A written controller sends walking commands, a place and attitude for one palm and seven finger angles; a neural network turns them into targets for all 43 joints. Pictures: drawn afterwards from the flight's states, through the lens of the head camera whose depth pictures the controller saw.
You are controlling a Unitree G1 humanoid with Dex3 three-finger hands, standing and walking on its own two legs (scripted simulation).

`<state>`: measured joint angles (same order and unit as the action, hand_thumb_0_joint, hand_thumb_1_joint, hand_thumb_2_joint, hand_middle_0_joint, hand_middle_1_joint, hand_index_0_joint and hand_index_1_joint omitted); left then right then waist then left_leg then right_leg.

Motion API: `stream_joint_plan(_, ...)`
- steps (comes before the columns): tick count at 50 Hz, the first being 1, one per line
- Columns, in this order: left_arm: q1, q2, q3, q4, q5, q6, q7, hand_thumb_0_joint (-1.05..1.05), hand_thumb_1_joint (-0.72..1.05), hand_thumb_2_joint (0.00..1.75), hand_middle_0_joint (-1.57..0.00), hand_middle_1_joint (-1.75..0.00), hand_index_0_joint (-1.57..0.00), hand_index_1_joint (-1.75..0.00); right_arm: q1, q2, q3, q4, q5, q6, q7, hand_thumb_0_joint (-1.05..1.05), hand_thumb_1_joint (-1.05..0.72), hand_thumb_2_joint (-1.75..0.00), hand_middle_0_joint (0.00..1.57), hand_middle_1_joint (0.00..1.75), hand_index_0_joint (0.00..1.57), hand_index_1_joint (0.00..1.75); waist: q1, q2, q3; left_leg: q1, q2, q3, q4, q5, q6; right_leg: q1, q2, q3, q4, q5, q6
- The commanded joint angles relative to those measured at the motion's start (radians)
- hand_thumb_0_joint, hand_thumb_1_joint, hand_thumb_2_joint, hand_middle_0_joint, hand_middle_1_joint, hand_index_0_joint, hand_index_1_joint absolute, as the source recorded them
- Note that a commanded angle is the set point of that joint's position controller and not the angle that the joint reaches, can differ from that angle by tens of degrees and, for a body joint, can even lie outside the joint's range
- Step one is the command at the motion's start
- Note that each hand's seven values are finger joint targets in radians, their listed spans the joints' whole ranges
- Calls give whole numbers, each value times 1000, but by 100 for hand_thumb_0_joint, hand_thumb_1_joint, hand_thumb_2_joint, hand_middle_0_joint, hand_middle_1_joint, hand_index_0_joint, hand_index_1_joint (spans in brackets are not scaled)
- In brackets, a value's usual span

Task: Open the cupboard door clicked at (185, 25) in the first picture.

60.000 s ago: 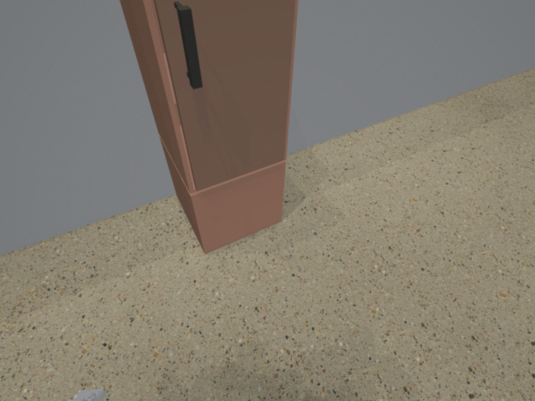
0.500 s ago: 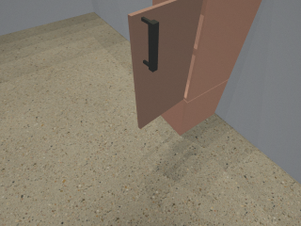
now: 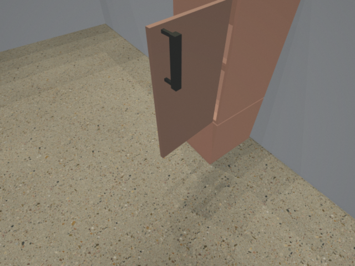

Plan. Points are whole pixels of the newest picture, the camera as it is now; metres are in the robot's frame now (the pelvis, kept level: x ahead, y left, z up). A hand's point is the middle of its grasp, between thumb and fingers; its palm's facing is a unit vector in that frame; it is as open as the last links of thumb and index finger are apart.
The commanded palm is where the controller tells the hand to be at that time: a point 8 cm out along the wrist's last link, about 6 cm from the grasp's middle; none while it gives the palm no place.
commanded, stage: let the arm hang, fingers relaxed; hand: left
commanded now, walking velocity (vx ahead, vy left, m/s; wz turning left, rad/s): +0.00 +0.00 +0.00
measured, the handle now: (170, 61) +0.63 +0.05 +0.14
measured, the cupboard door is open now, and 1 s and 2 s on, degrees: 96 96 96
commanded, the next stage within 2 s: look to check the result in 0.04 s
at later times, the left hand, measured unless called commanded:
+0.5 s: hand out of the picture +0.09 +0.23 -0.15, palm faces -0.02 -0.94 -0.34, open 7.4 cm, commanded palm none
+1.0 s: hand out of the picture +0.12 +0.22 -0.15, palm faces -0.03 -0.94 -0.34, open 7.4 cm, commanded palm none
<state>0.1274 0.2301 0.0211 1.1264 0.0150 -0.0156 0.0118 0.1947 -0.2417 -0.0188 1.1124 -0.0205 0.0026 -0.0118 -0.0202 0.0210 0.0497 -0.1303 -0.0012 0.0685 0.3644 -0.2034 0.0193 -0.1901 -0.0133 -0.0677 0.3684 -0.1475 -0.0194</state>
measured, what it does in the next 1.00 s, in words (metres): stands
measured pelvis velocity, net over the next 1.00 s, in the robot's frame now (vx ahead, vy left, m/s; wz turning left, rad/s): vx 0.04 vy -0.02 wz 0.00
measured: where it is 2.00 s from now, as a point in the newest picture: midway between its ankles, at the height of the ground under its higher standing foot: outside the picture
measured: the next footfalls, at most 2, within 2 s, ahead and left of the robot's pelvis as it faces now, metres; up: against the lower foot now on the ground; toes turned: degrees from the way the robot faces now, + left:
none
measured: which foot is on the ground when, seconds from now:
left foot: down 0.00-1.00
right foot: down 0.00-1.00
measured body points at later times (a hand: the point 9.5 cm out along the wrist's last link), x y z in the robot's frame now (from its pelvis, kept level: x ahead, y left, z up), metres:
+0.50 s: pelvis +0.02 -0.01 +0.00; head +0.05 -0.02 +0.45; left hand +0.10 +0.28 -0.13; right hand +0.08 -0.29 -0.15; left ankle +0.00 +0.10 -0.75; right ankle +0.03 -0.11 -0.75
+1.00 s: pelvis +0.04 -0.02 +0.00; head +0.06 -0.03 +0.45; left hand +0.13 +0.27 -0.13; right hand +0.10 -0.30 -0.14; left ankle +0.00 +0.10 -0.75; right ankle +0.03 -0.11 -0.75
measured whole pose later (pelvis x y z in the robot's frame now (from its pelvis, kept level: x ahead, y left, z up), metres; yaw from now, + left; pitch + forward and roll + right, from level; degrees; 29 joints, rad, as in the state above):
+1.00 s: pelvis +0.04 -0.02 +0.00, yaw +0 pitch -1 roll +0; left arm 0.09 0.31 0.01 1.14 0.01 -0.03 0.01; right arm 0.12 -0.32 -0.01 1.12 -0.02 0.00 -0.01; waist -0.02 0.03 0.06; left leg -0.05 0.03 0.06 0.28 -0.21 -0.01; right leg -0.11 0.02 -0.08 0.29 -0.16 -0.04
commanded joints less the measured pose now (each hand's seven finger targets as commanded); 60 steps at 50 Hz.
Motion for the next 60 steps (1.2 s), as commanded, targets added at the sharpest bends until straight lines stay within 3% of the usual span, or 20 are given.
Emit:
stream_joint_plan(1,0,198,38,-42,1,-20,11,0,90,90,-20,-30,-20,-30,1,-162,-30,-36,0,-16,-7,0,-90,-90,20,30,20,30,10,-3,-21,-30,123,-119,-99,58,14,38,-117,123,-83,16,-34)
stream_joint_plan(14,-47,255,32,-38,-3,-26,8,0,90,90,-20,-30,-20,-30,-55,-227,-27,-36,3,-12,-4,0,-90,-90,20,30,20,30,5,-25,-55,22,131,-115,-109,96,6,71,-123,129,-106,89,-32)
stream_joint_plan(24,-58,272,30,-34,-5,-28,9,0,90,90,-20,-30,-20,-30,-79,-250,-24,-35,3,-14,-5,0,-90,-90,20,30,20,30,6,-10,-85,54,138,-113,-113,157,2,101,-127,124,-100,175,-33)
stream_joint_plan(34,-63,278,30,-39,-4,-32,11,0,90,90,-20,-30,-20,-30,-88,-255,-23,-38,4,-16,-6,0,-90,-90,20,30,20,30,6,-5,-91,72,139,-107,-112,192,-1,119,-130,126,-101,237,-33)
stream_joint_plan(41,-65,281,32,-41,-5,-32,11,0,90,90,-20,-30,-20,-30,-89,-256,-23,-39,5,-15,-7,0,-90,-90,20,30,20,30,6,-18,-78,68,139,-105,-117,166,-3,115,-126,132,-113,209,-31)
stream_joint_plan(50,-55,283,34,-46,-5,-35,14,0,90,90,-20,-30,-20,-30,-76,-255,-25,-42,7,-18,-11,0,-90,-90,20,30,20,30,8,-21,-108,90,142,-97,-105,229,-3,143,-127,125,-96,311,-32)
stream_joint_plan(56,-60,281,33,-44,-6,-33,13,0,90,90,-20,-30,-20,-30,-75,-252,-25,-37,6,-15,-11,0,-90,-90,20,30,20,30,5,-22,-71,82,142,-97,-115,195,-4,122,-125,130,-111,268,-33)
stream_joint_plan(60,-54,282,32,-44,-6,-33,12,0,90,90,-20,-30,-20,-30,-74,-255,-25,-38,7,-16,-10,0,-90,-90,20,30,20,30,6,-24,-82,88,142,-95,-117,184,-2,123,-124,132,-114,252,-32)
